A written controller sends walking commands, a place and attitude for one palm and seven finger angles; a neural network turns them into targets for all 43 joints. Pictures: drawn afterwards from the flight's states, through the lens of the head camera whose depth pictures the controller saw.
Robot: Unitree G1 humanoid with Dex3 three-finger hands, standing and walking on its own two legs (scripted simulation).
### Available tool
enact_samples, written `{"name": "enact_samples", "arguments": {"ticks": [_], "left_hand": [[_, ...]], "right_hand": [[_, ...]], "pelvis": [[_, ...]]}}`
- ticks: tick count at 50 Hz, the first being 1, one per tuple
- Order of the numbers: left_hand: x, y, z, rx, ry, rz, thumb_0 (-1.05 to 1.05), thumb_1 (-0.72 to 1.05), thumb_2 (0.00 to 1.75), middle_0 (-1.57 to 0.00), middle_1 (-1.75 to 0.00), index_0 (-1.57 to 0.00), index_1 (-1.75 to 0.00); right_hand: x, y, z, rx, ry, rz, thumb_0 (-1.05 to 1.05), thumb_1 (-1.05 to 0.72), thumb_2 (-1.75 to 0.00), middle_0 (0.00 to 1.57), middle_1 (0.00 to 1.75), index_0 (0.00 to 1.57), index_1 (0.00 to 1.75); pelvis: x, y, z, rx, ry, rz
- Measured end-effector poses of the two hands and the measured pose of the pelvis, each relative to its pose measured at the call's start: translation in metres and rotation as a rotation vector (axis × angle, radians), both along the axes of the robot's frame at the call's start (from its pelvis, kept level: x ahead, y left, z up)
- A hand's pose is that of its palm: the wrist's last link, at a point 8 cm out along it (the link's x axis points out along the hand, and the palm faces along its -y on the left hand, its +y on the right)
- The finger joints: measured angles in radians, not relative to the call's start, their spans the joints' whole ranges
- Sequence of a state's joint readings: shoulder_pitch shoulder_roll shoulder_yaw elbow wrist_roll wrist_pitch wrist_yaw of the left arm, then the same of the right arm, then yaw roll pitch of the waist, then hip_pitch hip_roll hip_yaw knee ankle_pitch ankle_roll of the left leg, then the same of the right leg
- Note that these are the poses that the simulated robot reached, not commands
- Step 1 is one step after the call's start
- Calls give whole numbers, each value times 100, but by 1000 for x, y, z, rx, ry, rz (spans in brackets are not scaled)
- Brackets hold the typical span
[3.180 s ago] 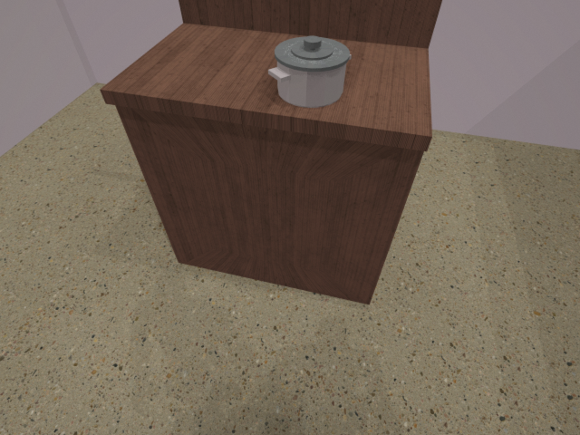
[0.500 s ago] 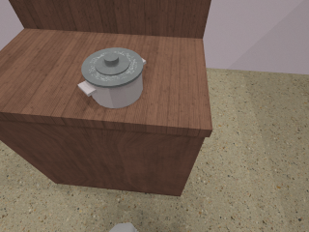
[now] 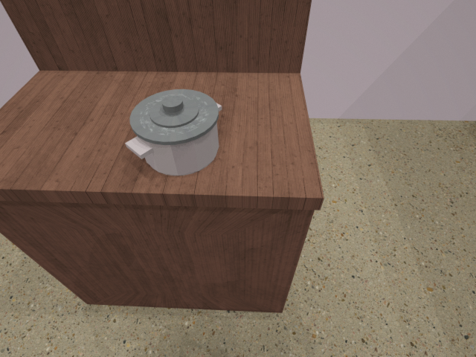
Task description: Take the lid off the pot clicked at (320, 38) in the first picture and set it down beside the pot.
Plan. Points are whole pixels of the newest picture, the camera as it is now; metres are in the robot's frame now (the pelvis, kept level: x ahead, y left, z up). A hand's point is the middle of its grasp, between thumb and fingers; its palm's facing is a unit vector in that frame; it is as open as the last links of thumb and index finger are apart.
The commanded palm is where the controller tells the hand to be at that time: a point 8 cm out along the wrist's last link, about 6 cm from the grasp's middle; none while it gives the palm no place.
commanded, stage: come to a stop and stand still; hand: left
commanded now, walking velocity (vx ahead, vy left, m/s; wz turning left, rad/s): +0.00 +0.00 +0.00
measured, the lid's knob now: (172, 104) +0.53 +0.16 +0.15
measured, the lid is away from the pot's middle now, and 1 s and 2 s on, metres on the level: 0.00 0.00 0.00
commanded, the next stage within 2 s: look again from close up in 0.26 s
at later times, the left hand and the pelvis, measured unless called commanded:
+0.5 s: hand out of the picture +0.00 +0.16 -0.18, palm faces +0.01 -0.98 -0.19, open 7.3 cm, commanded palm none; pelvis +0.01 +0.00 -0.01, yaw +0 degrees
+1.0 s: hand out of the picture +0.06 +0.20 -0.19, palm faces +0.01 -0.98 -0.22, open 7.3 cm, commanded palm none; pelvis +0.03 +0.02 -0.01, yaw -1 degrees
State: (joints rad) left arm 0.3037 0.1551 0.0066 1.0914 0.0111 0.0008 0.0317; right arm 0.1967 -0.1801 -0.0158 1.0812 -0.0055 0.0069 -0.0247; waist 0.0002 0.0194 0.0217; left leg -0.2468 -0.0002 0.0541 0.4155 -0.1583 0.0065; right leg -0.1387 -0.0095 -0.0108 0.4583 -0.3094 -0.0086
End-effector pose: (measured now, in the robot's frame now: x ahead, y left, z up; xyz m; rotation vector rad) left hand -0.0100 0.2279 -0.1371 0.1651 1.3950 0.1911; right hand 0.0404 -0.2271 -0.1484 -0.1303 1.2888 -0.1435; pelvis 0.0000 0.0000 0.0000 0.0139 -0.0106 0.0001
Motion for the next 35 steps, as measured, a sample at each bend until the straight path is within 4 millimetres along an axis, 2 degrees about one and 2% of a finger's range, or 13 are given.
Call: {"name": "enact_samples", "arguments": {"ticks": [5,10,17,20,24,35], "left_hand": [[0,-13,-5,-34,-5,6,0,91,90,-20,-30,-20,-30],[1,-22,-8,-56,-1,8,0,91,90,-20,-30,-20,-30],[-1,-25,-9,-59,20,15,0,91,90,-20,-30,-20,-30],[-2,-24,-9,-44,19,1,0,91,90,-20,-30,-20,-30],[2,-17,-13,-42,16,-19,0,91,90,-20,-30,-20,-30],[45,12,-15,-4,-76,-26,0,91,90,-20,-30,-20,-30]], "right_hand": [[-30,-7,2,-17,85,-7,0,-92,-90,20,30,20,29],[-54,-5,2,-16,153,-19,0,-91,-90,20,30,20,29],[-69,5,1,8,199,-35,1,-91,-90,20,30,20,29],[-66,10,-2,23,190,-31,1,-91,-90,20,30,20,29],[-50,17,-8,31,129,-31,1,-91,-90,20,30,20,29],[-9,18,-8,-12,47,-10,2,-93,-90,20,30,20,30]], "pelvis": [[0,-4,1,-4,-11,5],[1,-7,1,-7,-10,10],[5,-9,1,-7,-5,11],[5,-7,-1,-24,3,6],[9,0,-7,-35,10,8],[26,16,-13,-19,7,-3]]}}
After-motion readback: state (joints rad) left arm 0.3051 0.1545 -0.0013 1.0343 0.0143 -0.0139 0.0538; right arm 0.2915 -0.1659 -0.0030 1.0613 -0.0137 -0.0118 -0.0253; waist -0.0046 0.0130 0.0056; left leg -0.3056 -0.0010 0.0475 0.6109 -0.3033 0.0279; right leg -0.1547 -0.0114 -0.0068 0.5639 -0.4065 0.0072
